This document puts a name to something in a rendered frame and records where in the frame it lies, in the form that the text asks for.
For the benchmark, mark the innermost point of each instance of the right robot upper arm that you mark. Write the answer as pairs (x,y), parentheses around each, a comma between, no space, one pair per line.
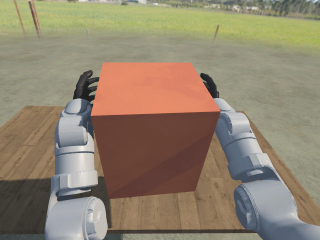
(266,207)

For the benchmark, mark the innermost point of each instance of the left robot upper arm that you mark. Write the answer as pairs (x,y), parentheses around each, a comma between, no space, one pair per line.
(77,219)

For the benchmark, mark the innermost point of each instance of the table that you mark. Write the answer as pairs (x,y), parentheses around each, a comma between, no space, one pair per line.
(27,163)

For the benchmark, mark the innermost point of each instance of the left robot hand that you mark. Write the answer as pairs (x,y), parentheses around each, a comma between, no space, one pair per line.
(82,90)

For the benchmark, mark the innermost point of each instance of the right robot forearm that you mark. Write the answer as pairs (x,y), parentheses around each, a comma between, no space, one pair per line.
(246,161)

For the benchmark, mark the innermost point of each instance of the left robot forearm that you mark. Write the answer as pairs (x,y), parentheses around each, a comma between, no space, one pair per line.
(74,154)

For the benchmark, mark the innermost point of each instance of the carton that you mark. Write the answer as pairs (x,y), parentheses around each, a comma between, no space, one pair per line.
(153,124)

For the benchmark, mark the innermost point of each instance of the right robot hand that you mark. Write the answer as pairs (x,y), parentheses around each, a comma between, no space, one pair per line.
(210,85)

